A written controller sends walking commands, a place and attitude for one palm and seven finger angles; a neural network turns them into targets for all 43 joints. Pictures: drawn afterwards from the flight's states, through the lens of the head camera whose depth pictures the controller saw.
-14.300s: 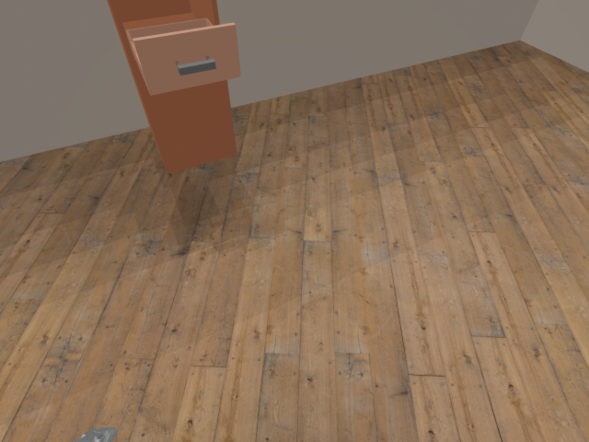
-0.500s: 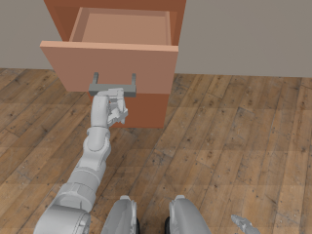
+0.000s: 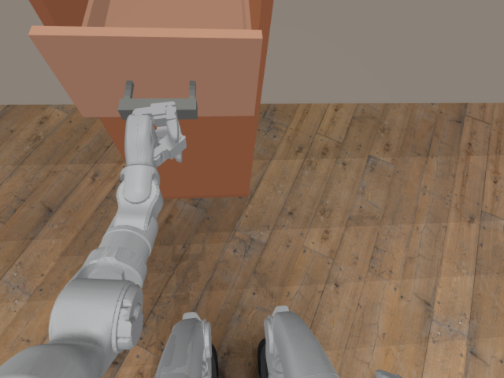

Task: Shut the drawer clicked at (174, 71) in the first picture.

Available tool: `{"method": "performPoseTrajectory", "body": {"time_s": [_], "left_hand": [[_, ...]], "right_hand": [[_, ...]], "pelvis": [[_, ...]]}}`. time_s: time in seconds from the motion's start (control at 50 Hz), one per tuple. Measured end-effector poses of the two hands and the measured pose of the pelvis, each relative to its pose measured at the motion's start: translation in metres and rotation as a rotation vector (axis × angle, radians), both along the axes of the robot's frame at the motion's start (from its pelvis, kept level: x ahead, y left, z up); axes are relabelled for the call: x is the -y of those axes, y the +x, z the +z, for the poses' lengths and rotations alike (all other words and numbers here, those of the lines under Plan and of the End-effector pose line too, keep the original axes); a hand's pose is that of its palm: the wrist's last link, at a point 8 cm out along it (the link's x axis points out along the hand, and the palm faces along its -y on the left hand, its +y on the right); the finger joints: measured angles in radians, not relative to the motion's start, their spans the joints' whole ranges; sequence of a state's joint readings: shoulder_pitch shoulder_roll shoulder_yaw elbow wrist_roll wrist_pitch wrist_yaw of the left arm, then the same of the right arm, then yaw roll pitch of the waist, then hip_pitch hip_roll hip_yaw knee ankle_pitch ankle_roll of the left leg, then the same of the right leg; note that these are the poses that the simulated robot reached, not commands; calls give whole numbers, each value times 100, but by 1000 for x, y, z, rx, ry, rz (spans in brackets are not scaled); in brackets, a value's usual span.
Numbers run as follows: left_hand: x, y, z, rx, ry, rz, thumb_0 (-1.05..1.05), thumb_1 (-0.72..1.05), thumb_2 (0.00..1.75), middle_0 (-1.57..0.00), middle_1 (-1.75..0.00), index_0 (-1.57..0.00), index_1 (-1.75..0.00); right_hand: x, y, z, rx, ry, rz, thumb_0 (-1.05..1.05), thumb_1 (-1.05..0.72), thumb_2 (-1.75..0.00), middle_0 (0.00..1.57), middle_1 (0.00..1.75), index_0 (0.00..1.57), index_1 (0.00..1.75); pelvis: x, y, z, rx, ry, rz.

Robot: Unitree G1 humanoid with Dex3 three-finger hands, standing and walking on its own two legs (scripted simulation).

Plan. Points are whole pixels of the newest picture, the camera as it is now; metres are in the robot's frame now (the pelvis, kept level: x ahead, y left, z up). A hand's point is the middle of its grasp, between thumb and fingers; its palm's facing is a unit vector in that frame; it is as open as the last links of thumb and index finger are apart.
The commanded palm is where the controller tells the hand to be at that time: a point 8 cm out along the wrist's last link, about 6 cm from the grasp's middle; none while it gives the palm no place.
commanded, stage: push the drawer shut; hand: left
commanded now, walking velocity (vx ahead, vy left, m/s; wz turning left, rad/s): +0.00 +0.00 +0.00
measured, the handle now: (160, 98) +0.56 +0.11 +0.04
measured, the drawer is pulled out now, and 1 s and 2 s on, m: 0.09 0.00 0.00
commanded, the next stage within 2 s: pull the fist back off the drawer in 1.00 s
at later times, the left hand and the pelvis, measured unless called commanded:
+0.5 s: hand (181, 110) +0.54 +0.08 +0.04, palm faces -0.02 -1.00 -0.05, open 3.2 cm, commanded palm +0.54 +0.12 +0.04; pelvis +0.00 +0.01 -0.01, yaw -1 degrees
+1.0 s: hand (180, 94) +0.58 +0.08 +0.03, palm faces -0.02 -1.00 -0.05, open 2.9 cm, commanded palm +0.61 +0.10 +0.04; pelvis -0.01 +0.01 -0.03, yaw -2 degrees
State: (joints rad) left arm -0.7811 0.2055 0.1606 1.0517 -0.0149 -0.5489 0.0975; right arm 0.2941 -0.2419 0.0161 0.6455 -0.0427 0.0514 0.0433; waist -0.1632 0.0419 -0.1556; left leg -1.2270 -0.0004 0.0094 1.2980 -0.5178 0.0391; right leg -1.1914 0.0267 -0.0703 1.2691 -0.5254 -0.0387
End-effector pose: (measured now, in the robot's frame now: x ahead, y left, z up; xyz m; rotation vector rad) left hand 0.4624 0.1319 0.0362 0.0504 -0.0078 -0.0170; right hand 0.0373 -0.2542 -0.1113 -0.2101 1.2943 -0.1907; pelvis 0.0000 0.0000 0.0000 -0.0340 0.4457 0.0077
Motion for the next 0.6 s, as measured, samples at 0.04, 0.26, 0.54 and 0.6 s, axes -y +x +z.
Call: {"method": "performPoseTrajectory", "body": {"time_s": [0.04, 0.26, 0.54, 0.6], "left_hand": [[0, 4, 0, 1, 0, -1, 1, 80, 95, -140, -160, -140, -160], [2, 28, 1, -6, 0, -3, 2, 81, 96, -140, -160, -140, -160], [1, 60, 3, -16, -6, -5, 4, 79, 95, -140, -160, -140, -160], [0, 68, 3, -16, -6, -5, 4, 79, 95, -140, -160, -140, -160]], "right_hand": [[0, -4, 0, -10, 0, -5, 1, -91, -90, 20, 30, 20, 30], [-1, -24, -2, -69, -8, -21, 0, -91, -90, 20, 30, 20, 30], [-7, -52, 0, -135, -17, -50, 0, -91, -90, 20, 30, 20, 30], [-8, -59, -1, -152, -20, -56, 0, -91, -90, 20, 30, 20, 30]], "pelvis": [[0, 0, -1, -3, -1, 0], [-2, -1, -5, -28, -10, -2], [-6, -3, -12, -61, -26, -6], [-7, -4, -14, -72, -30, -6]]}}
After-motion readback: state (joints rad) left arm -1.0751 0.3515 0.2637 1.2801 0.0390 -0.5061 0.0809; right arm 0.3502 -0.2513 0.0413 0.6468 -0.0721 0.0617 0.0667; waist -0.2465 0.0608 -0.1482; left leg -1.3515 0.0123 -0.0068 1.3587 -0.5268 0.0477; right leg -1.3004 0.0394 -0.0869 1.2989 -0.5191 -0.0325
